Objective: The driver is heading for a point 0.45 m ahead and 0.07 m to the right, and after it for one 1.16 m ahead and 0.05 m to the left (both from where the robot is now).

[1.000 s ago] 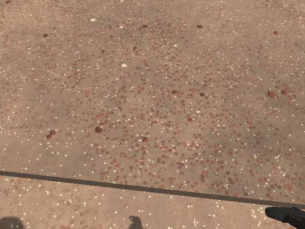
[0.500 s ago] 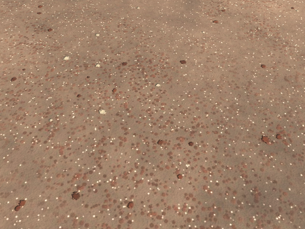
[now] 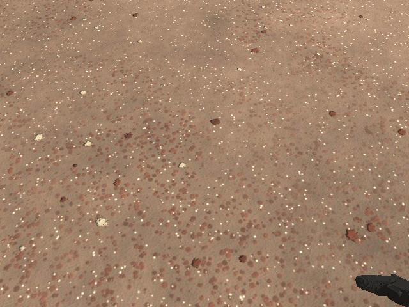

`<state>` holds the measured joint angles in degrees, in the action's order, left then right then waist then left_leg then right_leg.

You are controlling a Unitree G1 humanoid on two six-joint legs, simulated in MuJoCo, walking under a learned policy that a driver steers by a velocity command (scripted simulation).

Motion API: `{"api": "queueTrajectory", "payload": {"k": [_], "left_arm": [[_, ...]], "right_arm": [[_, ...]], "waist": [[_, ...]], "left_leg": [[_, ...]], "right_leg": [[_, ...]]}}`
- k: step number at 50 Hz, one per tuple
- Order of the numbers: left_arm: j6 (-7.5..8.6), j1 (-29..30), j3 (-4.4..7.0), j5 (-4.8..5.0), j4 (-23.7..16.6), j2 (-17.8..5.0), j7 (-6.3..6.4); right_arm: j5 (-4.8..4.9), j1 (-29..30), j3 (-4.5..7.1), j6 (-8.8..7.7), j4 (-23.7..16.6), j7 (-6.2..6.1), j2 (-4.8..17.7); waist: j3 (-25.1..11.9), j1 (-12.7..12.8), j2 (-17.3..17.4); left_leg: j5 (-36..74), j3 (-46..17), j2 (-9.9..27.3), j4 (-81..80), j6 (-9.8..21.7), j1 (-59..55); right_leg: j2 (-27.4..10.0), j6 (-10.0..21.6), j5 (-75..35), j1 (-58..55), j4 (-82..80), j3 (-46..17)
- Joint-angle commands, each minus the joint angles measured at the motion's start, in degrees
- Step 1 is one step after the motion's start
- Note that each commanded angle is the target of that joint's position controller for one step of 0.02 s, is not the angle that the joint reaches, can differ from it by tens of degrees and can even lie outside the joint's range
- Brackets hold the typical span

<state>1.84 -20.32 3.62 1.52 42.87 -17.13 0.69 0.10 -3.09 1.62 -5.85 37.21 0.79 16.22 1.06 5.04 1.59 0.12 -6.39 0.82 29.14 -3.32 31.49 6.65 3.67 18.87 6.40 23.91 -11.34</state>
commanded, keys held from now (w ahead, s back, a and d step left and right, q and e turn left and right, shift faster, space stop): w+e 0.44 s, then e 0.02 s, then q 0.54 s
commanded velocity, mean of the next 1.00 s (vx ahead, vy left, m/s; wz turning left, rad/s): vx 0.33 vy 0.00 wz -0.20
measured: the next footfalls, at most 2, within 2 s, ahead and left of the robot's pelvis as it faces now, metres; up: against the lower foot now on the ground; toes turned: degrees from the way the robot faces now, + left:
left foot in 0.06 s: +0.20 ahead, +0.14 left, +0.00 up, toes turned -7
right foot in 0.56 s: +0.42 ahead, -0.19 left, +0.00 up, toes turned -20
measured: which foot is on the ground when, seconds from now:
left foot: up 0.00-0.04, down 0.06-0.56, up 0.58-1.00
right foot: down 0.00-0.06, up 0.08-0.54, down 0.56-1.00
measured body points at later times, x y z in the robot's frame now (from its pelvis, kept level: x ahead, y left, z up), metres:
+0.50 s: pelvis +0.26 -0.01 -0.01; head +0.29 -0.03 +0.44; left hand +0.55 +0.14 -0.08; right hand +0.18 -0.30 -0.13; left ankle +0.16 +0.14 -0.74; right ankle +0.38 -0.18 -0.71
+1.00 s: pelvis +0.39 -0.06 +0.00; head +0.42 -0.05 +0.45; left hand +0.58 +0.19 -0.11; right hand +0.48 -0.36 -0.10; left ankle +0.44 +0.05 -0.72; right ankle +0.38 -0.18 -0.74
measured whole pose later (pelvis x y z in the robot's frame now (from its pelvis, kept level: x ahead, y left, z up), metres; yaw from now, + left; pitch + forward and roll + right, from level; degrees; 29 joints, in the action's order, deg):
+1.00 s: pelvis +0.39 -0.06 +0.00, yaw -8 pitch +1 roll -2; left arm -0.2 -6.8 3.9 -0.1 44.8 -16.1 1.4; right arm 0.6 -9.6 3.7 3.4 44.0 0.1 16.7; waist 2.6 0.0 0.6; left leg -18.3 2.0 4.6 42.0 -2.0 23.8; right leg -2.1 1.3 12.3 12.6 24.4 12.5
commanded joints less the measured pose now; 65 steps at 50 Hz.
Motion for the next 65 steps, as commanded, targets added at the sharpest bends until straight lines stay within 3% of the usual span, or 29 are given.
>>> {"api": "queueTrajectory", "payload": {"k": [1, 2, 3, 4, 5, 6, 8, 11, 14, 22, 24, 27, 28, 29, 30, 31, 32, 34, 38, 44, 48, 51, 52, 53, 54, 55, 57, 58, 65], "left_arm": [[0.04, 0.94, 2.45, -0.11, -3.25, -8.55, 0.37], [0.08, 1.19, 1.89, -0.38, -3.64, -6.83, 0.22], [0.37, 1.15, 0.62, -1.06, -4.61, -3.34, -0.09], [0.9, -6.06, -0.49, 0.29, -6.34, -0.16, -0.09], [1.0, -6.01, 0.28, 0.67, -5.43, -5.46, 0.07], [0.74, -0.59, 1.3, 0.44, -5.76, -8.73, 0.06], [0.47, 4.62, 1.57, -0.59, -7.13, -7.88, -0.05], [-0.33, 4.36, 1.38, 0.22, -7.78, -4.76, -0.83], [-0.8, 7.48, 0.84, -0.3, -9.47, -3.04, -1.07], [0.12, 18.69, -0.04, -0.09, -12.57, -1.62, -3.54], [0.22, 19.92, 0.26, -0.62, -13.69, -2.07, -4.01], [0.76, 6.09, 2.71, -1.71, -10.32, -6.05, -3.46], [0.35, -0.12, 3.69, -2.31, -8.85, -9.88, -2.23], [0.28, -0.07, 3.03, -4.17, -9.39, -14.03, -1.17], [0.11, -2.53, 2.41, -3.87, -10.21, -10.72, -1.21], [0.06, -0.21, 2.2, -3.22, -8.72, -9.69, -1.68], [0.43, 4.12, 1.67, -2.13, -7.91, -7.8, -1.81], [0.86, 10.35, 0.32, -2.1, -7.21, -3.52, -1.73], [2.01, 16.07, 1.14, -3.58, -5.6, -5.07, -1.23], [-0.08, 15.33, 1.97, -2.71, -2.7, -6.63, 0.97], [-1.53, 14.76, 2.58, -1.7, -1.36, -8.06, 0.96], [-2.32, 15.03, 2.89, -0.17, -0.33, -8.34, 1.19], [-2.43, 11.74, 2.68, -0.29, 1.1, -6.87, 1.1], [-2.19, 11.43, 2.0, -2.55, 0.01, -4.22, 0.8], [-2.11, 16.85, 1.6, -3.25, -3.01, -3.64, 1.1], [-2.18, 19.02, 2.2, -2.62, -2.97, -5.74, 1.08], [-2.41, 17.55, 2.54, -1.42, -1.55, -5.59, 1.58], [-2.54, 17.42, 2.94, -1.83, -1.28, -6.7, 2.02], [-2.07, 18.13, 2.19, -1.27, -1.01, -4.04, 1.69]], "right_arm": [[0.47, -0.83, 2.96, -1.62, -3.35, 0.0, 7.47], [0.06, -5.57, 3.75, -1.84, -2.31, -0.35, 8.79], [-0.92, -13.26, 4.62, -1.98, -1.75, -0.87, 11.62], [-1.44, -18.59, 5.86, -1.02, 0.29, -0.79, 16.03], [-0.07, -18.51, 5.08, -0.67, 0.13, -0.39, 11.77], [0.04, -16.34, 4.2, -0.42, -0.31, -0.59, 8.52], [-0.65, -12.05, 3.31, 0.05, 0.04, -0.7, 6.18], [-0.63, -10.64, 2.96, -0.34, 1.34, -0.79, 4.86], [-0.43, -11.09, 3.79, -0.66, 3.07, -0.82, 7.09], [0.55, -13.79, 4.63, 0.79, 6.84, -1.2, 10.68], [1.18, -14.36, 4.79, 1.65, 7.76, -1.3, 11.37], [2.06, -14.34, 4.42, 2.34, 8.97, -1.5, 12.06], [0.59, -15.27, 3.2, 1.79, 8.29, -1.34, 9.36], [-1.4, -22.39, 0.31, 1.15, 7.19, -0.11, 2.09], [0.49, -22.69, 1.33, 0.97, 10.55, 0.08, 7.43], [3.13, -17.85, 2.4, 1.27, 9.1, 0.24, 10.33], [2.8, -13.81, 2.09, 1.67, 8.08, -0.29, 9.4], [1.47, -14.48, 2.33, 3.94, 9.67, -1.46, 7.94], [0.45, -16.94, 2.34, 6.73, 9.83, -2.91, 4.91], [0.54, -8.77, 2.96, 8.34, 5.48, -1.93, 5.66], [0.46, -6.28, 3.49, 8.93, 3.14, -0.72, 5.91], [0.46, -8.93, 4.02, 8.69, 3.29, 0.13, 5.85], [0.13, -10.6, 4.87, 8.49, 3.52, -0.22, 8.21], [-0.06, -12.61, 6.64, 8.23, 2.93, -1.36, 15.27], [-1.46, -12.94, 6.62, 7.54, 1.85, -1.22, 17.13], [-1.75, -13.66, 6.03, 6.29, 1.77, -0.68, 14.61], [-0.14, -8.44, 5.62, 5.04, 1.29, -1.11, 12.24], [0.84, -6.36, 5.11, 5.25, 0.84, -1.59, 10.73], [0.63, -6.86, 5.43, 6.67, -0.04, -3.19, 11.77]], "waist": [[-2.31, -4.27, -8.47], [-5.12, -6.73, -8.05], [-12.18, -10.15, -2.9], [-19.33, -7.74, 15.11], [-16.46, -8.61, 12.98], [-9.31, -10.03, 7.21], [-2.11, -8.65, 2.77], [-0.44, -6.55, 5.72], [0.67, -6.54, 3.65], [2.93, -9.79, 1.8], [3.38, -9.14, 1.84], [-5.44, -0.13, 2.05], [-10.87, 2.22, -1.93], [-21.28, -2.83, -16.72], [-32.32, 1.82, -9.81], [-25.59, 1.48, -9.05], [-16.79, -0.58, -6.41], [-8.86, -4.99, -5.69], [-6.61, -8.36, -7.49], [-4.2, -5.46, -7.15], [-3.38, -4.74, -7.18], [-4.32, -6.79, -6.6], [-4.59, -6.79, -2.75], [-5.62, -5.39, 12.19], [-6.09, -7.7, 17.79], [-8.85, -9.34, 8.94], [-7.32, -6.26, 3.88], [-6.85, -5.49, 3.9], [-7.86, -5.84, 5.6]], "left_leg": [[-2.88, 1.52, -1.15, -3.29, 2.49, -11.83], [-3.36, 1.48, 0.17, -4.75, 4.35, -19.83], [-7.18, -6.51, 9.01, -3.9, 8.08, -33.18], [-19.9, -31.12, 21.44, -8.03, 17.2, -50.94], [-32.38, -38.85, 23.28, -11.26, 17.3, -49.7], [-31.62, -30.79, 20.78, -12.12, 14.95, -43.52], [-17.08, -17.54, 16.16, -13.92, 13.15, -32.55], [-8.68, -7.24, 13.16, -17.66, 12.93, -26.27], [-2.29, -1.96, 14.33, -19.92, 14.52, -26.02], [5.18, 11.46, 13.86, -19.46, 11.59, -30.76], [18.05, 12.97, 14.29, -15.24, 10.64, -32.27], [36.48, 14.88, 11.71, 3.46, 7.67, -29.67], [20.33, 15.45, 8.58, 16.36, 4.99, -18.89], [-37.8, 12.14, -0.34, 40.04, 0.7, 0.88], [-42.92, -2.92, -1.87, 48.18, 0.5, -1.21], [-39.34, -2.29, 0.47, 48.48, 0.67, 3.45], [-35.11, 0.49, 3.28, 43.3, 0.65, 5.64], [-29.14, 1.62, 5.5, 37.54, -0.65, -1.19], [-21.93, 4.15, 4.52, 28.75, -2.3, -9.67], [-15.91, 5.46, 5.71, 20.5, -0.39, -6.7], [-19.9, 7.65, 4.76, 14.73, 1.28, -6.82], [-12.43, 10.76, 1.73, 1.59, 4.16, -14.1], [-2.81, 7.61, 1.76, -4.51, 6.3, -18.8], [21.31, -8.59, 13.35, -6.4, 11.38, -27.66], [28.58, -22.89, 22.18, -8.11, 23.32, -30.52], [26.26, -20.24, 20.46, -8.6, 24.41, -30.87], [19.42, -12.52, 14.73, -7.7, 18.35, -30.01], [18.19, -11.5, 13.92, -7.9, 16.89, -29.1], [13.18, -11.97, 10.55, -7.74, 16.36, -27.27]], "right_leg": [[-13.35, 5.97, -13.29, 3.25, -0.02, -13.4], [-11.01, 4.35, -14.83, 4.77, 5.23, -11.92], [-7.7, 2.31, -9.49, 10.44, 19.55, -7.49], [0.15, -1.42, 12.47, 29.56, 37.58, 1.11], [-4.49, -2.29, 14.22, 37.43, 46.23, 0.77], [-6.43, -2.78, 8.95, 39.45, 49.13, 1.19], [-9.65, -3.57, 1.94, 37.54, 46.64, 3.3], [-12.12, -3.99, -1.11, 33.53, 42.87, 5.2], [-13.1, -5.0, -5.0, 35.8, 37.09, 5.73], [-11.62, -2.84, -19.35, 31.34, 15.76, 11.34], [-9.6, -1.26, -15.41, 28.15, 12.2, 13.03], [-3.71, 3.13, -20.66, 4.98, 3.6, 14.76], [-9.98, 5.24, -39.85, -10.81, 5.41, 8.11], [-30.95, 16.92, -66.15, -31.22, 9.11, -16.17], [-33.5, 20.59, -70.15, -30.42, 8.35, -20.07], [-30.54, 18.98, -62.74, -24.76, 5.4, -11.4], [-26.49, 15.09, -53.5, -16.42, 2.5, -5.93], [-22.56, 11.49, -45.62, -0.98, -3.03, 1.4], [-21.91, 11.26, -41.86, 10.06, -8.3, 9.56], [-24.18, 10.72, -20.06, 6.74, -11.44, 11.95], [-26.18, 9.51, -20.05, 2.14, -8.01, 12.25], [-24.33, 4.97, -21.51, 1.33, 0.01, 15.43], [-21.01, 1.02, -16.54, 3.53, 6.34, 18.04], [-14.05, -4.63, -1.78, 15.49, 22.47, 23.54], [-5.2, -8.02, 20.66, 29.35, 35.45, 18.07], [-6.22, -7.52, 20.6, 30.89, 42.89, 10.34], [-8.11, -6.5, 11.37, 32.64, 42.1, 7.9], [-8.59, -6.71, 8.32, 32.23, 40.41, 7.36], [-5.86, -9.05, 1.07, 25.22, 26.07, 6.87]]}}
